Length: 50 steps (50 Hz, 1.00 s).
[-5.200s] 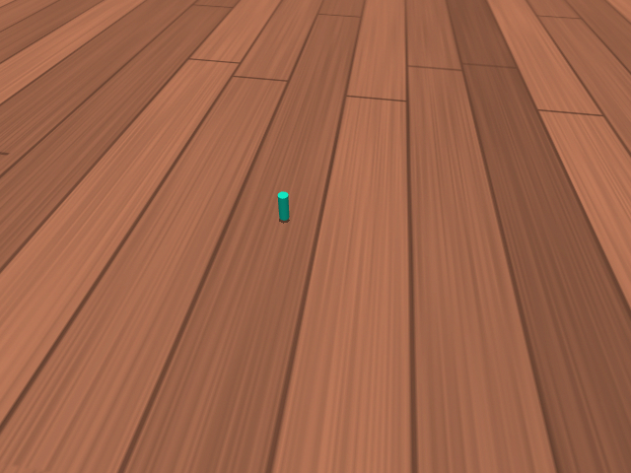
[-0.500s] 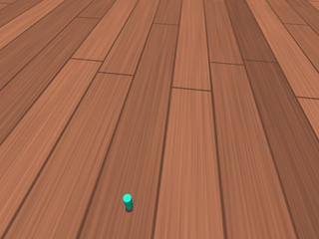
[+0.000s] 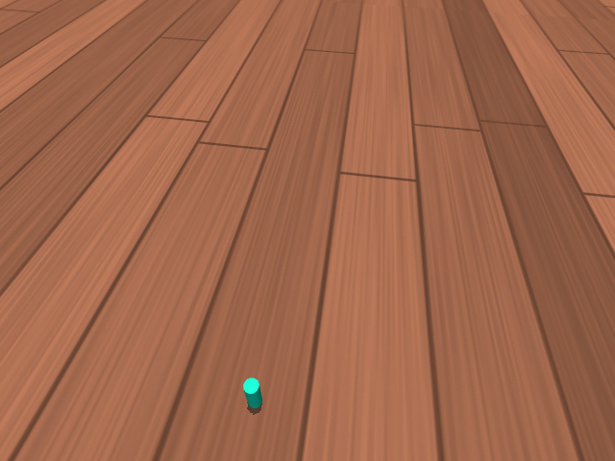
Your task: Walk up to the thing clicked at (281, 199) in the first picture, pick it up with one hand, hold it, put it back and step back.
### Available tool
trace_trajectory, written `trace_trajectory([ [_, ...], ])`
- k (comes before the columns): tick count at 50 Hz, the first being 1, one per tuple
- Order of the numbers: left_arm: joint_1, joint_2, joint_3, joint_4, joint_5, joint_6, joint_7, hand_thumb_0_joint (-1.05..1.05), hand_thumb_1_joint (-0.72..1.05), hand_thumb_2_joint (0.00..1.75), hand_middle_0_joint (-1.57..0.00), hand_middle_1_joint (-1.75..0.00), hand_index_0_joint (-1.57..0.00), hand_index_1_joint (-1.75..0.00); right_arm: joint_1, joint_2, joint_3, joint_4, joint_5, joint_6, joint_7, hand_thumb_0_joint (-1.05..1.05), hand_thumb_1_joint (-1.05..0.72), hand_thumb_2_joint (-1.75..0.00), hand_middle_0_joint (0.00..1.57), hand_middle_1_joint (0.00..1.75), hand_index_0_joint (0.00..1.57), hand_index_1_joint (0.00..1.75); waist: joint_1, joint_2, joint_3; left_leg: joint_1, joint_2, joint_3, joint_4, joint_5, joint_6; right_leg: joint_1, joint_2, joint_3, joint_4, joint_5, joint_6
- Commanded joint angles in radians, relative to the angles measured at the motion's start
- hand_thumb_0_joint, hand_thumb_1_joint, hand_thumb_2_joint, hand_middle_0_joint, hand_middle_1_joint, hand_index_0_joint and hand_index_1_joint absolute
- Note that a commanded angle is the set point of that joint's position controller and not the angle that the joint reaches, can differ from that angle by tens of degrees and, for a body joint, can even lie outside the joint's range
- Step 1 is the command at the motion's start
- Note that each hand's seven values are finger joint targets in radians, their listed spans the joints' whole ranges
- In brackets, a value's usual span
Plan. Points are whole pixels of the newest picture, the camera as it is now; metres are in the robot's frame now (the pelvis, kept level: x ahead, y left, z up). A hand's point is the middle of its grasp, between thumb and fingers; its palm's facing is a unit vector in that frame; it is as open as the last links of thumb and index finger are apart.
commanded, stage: stand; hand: left
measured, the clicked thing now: (253, 393) +0.44 +0.16 -0.72
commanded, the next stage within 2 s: none
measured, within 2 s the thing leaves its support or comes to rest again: neither
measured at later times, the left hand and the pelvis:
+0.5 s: hand out of the picture +0.09 +0.25 -0.16, palm faces -0.03 -0.94 -0.34, open 7.4 cm; pelvis +0.01 +0.00 +0.00, yaw +0 degrees
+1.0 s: hand out of the picture +0.09 +0.25 -0.16, palm faces -0.03 -0.94 -0.34, open 7.4 cm; pelvis +0.02 -0.01 +0.00, yaw +0 degrees
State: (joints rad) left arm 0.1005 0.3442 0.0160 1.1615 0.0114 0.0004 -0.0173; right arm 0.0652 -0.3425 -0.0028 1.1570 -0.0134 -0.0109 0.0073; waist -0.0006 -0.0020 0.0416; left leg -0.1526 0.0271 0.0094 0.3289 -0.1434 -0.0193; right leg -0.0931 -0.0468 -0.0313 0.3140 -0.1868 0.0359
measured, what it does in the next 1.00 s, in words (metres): stands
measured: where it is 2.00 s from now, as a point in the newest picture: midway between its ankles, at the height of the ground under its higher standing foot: outside the picture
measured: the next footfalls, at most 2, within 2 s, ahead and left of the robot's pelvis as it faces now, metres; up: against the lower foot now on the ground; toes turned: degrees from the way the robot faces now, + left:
none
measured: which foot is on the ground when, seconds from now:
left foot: down 0.00-1.00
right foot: down 0.00-1.00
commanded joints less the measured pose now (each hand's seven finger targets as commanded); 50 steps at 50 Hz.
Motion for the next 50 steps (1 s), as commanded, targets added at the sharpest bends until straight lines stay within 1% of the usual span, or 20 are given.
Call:
trace_trajectory([
  [1, -0.044, 0.214, 0.031, -0.068, -0.001, -0.026, 0.018, 0.00, 0.90, 0.90, -0.20, -0.30, -0.20, -0.30, -0.047, -0.222, -0.039, -0.062, 0.004, -0.020, -0.010, 0.00, -0.90, -0.90, 0.20, 0.30, 0.20, 0.30, 0.001, 0.013, -0.059, 0.039, 0.111, -0.094, -0.054, 0.069, 0.025, -0.035, -0.092, 0.072, -0.055, 0.027, -0.040],
  [6, -0.040, 0.217, 0.029, -0.077, 0.000, -0.028, 0.019, 0.00, 0.90, 0.90, -0.20, -0.30, -0.20, -0.30, -0.035, -0.221, -0.037, -0.066, 0.005, -0.018, -0.010, 0.00, -0.90, -0.90, 0.20, 0.30, 0.20, 0.30, -0.006, 0.012, -0.064, 0.036, 0.103, -0.090, -0.054, 0.066, 0.024, -0.030, -0.095, 0.074, -0.057, 0.048, -0.040],
  [10, -0.035, 0.220, 0.029, -0.084, -0.001, -0.028, 0.021, 0.00, 0.90, 0.90, -0.20, -0.30, -0.20, -0.30, -0.037, -0.220, -0.038, -0.069, 0.003, -0.018, -0.010, 0.00, -0.90, -0.90, 0.20, 0.30, 0.20, 0.30, -0.002, 0.000, -0.077, 0.053, 0.110, -0.088, -0.041, 0.133, 0.027, -0.023, -0.097, 0.071, -0.044, 0.084, -0.043],
  [11, -0.024, 0.216, 0.027, -0.083, -0.001, -0.028, 0.021, 0.00, 0.90, 0.90, -0.20, -0.30, -0.20, -0.30, -0.035, -0.229, -0.039, -0.068, 0.005, -0.019, -0.010, 0.00, -0.90, -0.90, 0.20, 0.30, 0.20, 0.30, 0.000, 0.008, -0.081, 0.057, 0.110, -0.088, -0.039, 0.135, 0.027, -0.019, -0.097, 0.073, -0.050, 0.092, -0.039],
  [12, -0.035, 0.223, 0.028, -0.085, -0.003, -0.028, 0.021, 0.00, 0.90, 0.90, -0.20, -0.30, -0.20, -0.30, -0.025, -0.216, -0.036, -0.067, 0.004, -0.019, -0.010, 0.00, -0.90, -0.90, 0.20, 0.30, 0.20, 0.30, -0.005, -0.003, -0.076, 0.045, 0.108, -0.087, -0.043, 0.144, 0.023, -0.013, -0.096, 0.069, -0.042, 0.089, -0.042],
  [13, -0.032, 0.215, 0.028, -0.085, -0.003, -0.028, 0.022, 0.00, 0.90, 0.90, -0.20, -0.30, -0.20, -0.30, -0.024, -0.228, -0.038, -0.066, 0.005, -0.018, -0.011, 0.00, -0.90, -0.90, 0.20, 0.30, 0.20, 0.30, -0.002, 0.012, -0.079, 0.048, 0.107, -0.083, -0.036, 0.136, 0.027, -0.007, -0.100, 0.075, -0.048, 0.098, -0.042],
  [14, -0.028, 0.215, 0.025, -0.085, -0.002, -0.027, 0.021, 0.00, 0.90, 0.90, -0.20, -0.30, -0.20, -0.30, -0.027, -0.219, -0.035, -0.067, 0.005, -0.018, -0.009, 0.00, -0.90, -0.90, 0.20, 0.30, 0.20, 0.30, -0.001, 0.005, -0.070, 0.041, 0.107, -0.087, -0.042, 0.128, 0.025, -0.012, -0.097, 0.069, -0.045, 0.087, -0.040],
  [17, -0.026, 0.218, 0.027, -0.088, -0.003, -0.028, 0.022, 0.00, 0.90, 0.90, -0.20, -0.30, -0.20, -0.30, -0.022, -0.223, -0.035, -0.069, 0.004, -0.018, -0.010, 0.00, -0.90, -0.90, 0.20, 0.30, 0.20, 0.30, 0.001, 0.003, -0.078, 0.047, 0.109, -0.085, -0.036, 0.149, 0.026, -0.003, -0.099, 0.071, -0.046, 0.105, -0.040],
  [18, -0.021, 0.222, 0.027, -0.089, -0.002, -0.028, 0.022, 0.00, 0.90, 0.90, -0.20, -0.30, -0.20, -0.30, -0.027, -0.227, -0.037, -0.070, 0.003, -0.018, -0.011, 0.00, -0.90, -0.90, 0.20, 0.30, 0.20, 0.30, 0.004, 0.005, -0.092, 0.063, 0.112, -0.082, -0.029, 0.168, 0.030, 0.003, -0.103, 0.073, -0.041, 0.130, -0.042],
  [19, -0.028, 0.224, 0.028, -0.090, -0.002, -0.027, 0.023, 0.00, 0.90, 0.90, -0.20, -0.30, -0.20, -0.30, -0.020, -0.221, -0.036, -0.070, 0.005, -0.019, -0.011, 0.00, -0.90, -0.90, 0.20, 0.30, 0.20, 0.30, -0.002, 0.001, -0.096, 0.060, 0.113, -0.085, -0.034, 0.188, 0.027, 0.010, -0.102, 0.071, -0.035, 0.139, -0.043],
  [24, -0.020, 0.216, 0.026, -0.091, -0.005, -0.024, 0.022, 0.00, 0.90, 0.90, -0.20, -0.30, -0.20, -0.30, -0.018, -0.226, -0.035, -0.068, 0.006, -0.020, -0.012, 0.00, -0.90, -0.90, 0.20, 0.30, 0.20, 0.30, 0.003, 0.009, -0.080, 0.058, 0.112, -0.081, -0.035, 0.183, 0.024, 0.007, -0.100, 0.069, -0.039, 0.134, -0.044],
  [28, -0.025, 0.222, 0.025, -0.095, -0.002, -0.028, 0.026, 0.00, 0.90, 0.90, -0.20, -0.30, -0.20, -0.30, -0.018, -0.223, -0.037, -0.074, 0.005, -0.019, -0.012, 0.00, -0.90, -0.90, 0.20, 0.30, 0.20, 0.30, -0.001, -0.008, -0.085, 0.074, 0.116, -0.080, -0.026, 0.215, 0.028, 0.007, -0.101, 0.066, -0.038, 0.170, -0.039],
  [29, -0.028, 0.220, 0.025, -0.096, -0.003, -0.028, 0.025, 0.00, 0.90, 0.90, -0.20, -0.30, -0.20, -0.30, -0.009, -0.222, -0.034, -0.072, 0.005, -0.018, -0.013, 0.00, -0.90, -0.90, 0.20, 0.30, 0.20, 0.30, -0.003, -0.006, -0.073, 0.059, 0.110, -0.076, -0.032, 0.182, 0.027, 0.007, -0.102, 0.070, -0.047, 0.151, -0.039],
  [32, -0.026, 0.223, 0.027, -0.098, -0.001, -0.026, 0.025, 0.00, 0.90, 0.90, -0.20, -0.30, -0.20, -0.30, -0.018, -0.224, -0.036, -0.078, 0.004, -0.016, -0.012, 0.00, -0.90, -0.90, 0.20, 0.30, 0.20, 0.30, -0.001, 0.003, -0.063, 0.055, 0.108, -0.075, -0.037, 0.151, 0.025, -0.004, -0.099, 0.068, -0.050, 0.125, -0.040],
  [36, -0.022, 0.223, 0.026, -0.100, -0.002, -0.028, 0.025, 0.00, 0.90, 0.90, -0.20, -0.30, -0.20, -0.30, -0.014, -0.220, -0.035, -0.079, 0.004, -0.017, -0.012, 0.00, -0.90, -0.90, 0.20, 0.30, 0.20, 0.30, -0.001, 0.003, -0.081, 0.070, 0.110, -0.072, -0.029, 0.197, 0.025, 0.006, -0.100, 0.066, -0.045, 0.167, -0.042],
  [37, -0.028, 0.223, 0.027, -0.100, -0.002, -0.028, 0.024, 0.00, 0.90, 0.90, -0.20, -0.30, -0.20, -0.30, -0.008, -0.222, -0.035, -0.077, 0.005, -0.018, -0.013, 0.00, -0.90, -0.90, 0.20, 0.30, 0.20, 0.30, -0.004, 0.007, -0.071, 0.059, 0.106, -0.071, -0.035, 0.178, 0.023, 0.012, -0.101, 0.072, -0.049, 0.156, -0.042],
  [40, -0.025, 0.224, 0.028, -0.104, -0.002, -0.027, 0.025, 0.00, 0.90, 0.90, -0.20, -0.30, -0.20, -0.30, -0.016, -0.227, -0.037, -0.082, 0.003, -0.019, -0.013, 0.00, -0.90, -0.90, 0.20, 0.30, 0.20, 0.30, 0.002, 0.012, -0.087, 0.072, 0.115, -0.072, -0.029, 0.198, 0.028, 0.016, -0.104, 0.072, -0.042, 0.169, -0.045],
  [43, -0.025, 0.222, 0.026, -0.100, -0.001, -0.027, 0.026, 0.00, 0.90, 0.90, -0.20, -0.30, -0.20, -0.30, -0.021, -0.223, -0.037, -0.080, 0.006, -0.017, -0.013, 0.00, -0.90, -0.90, 0.20, 0.30, 0.20, 0.30, 0.001, 0.001, -0.072, 0.075, 0.117, -0.079, -0.034, 0.184, 0.025, 0.000, -0.096, 0.065, -0.045, 0.134, -0.043],
  [48, -0.019, 0.225, 0.027, -0.103, -0.001, -0.027, 0.025, 0.00, 0.90, 0.90, -0.20, -0.30, -0.20, -0.30, -0.012, -0.223, -0.037, -0.082, 0.005, -0.015, -0.013, 0.00, -0.90, -0.90, 0.20, 0.30, 0.20, 0.30, 0.000, 0.007, -0.077, 0.073, 0.111, -0.069, -0.034, 0.172, 0.028, 0.009, -0.101, 0.072, -0.048, 0.157, -0.046],
  [50, -0.023, 0.228, 0.029, -0.102, -0.003, -0.027, 0.025, 0.00, 0.90, 0.90, -0.20, -0.30, -0.20, -0.30, -0.014, -0.223, -0.036, -0.083, 0.004, -0.017, -0.013, 0.00, -0.90, -0.90, 0.20, 0.30, 0.20, 0.30, 0.000, 0.006, -0.066, 0.066, 0.112, -0.074, -0.038, 0.167, 0.026, 0.009, -0.100, 0.071, -0.048, 0.136, -0.047],
])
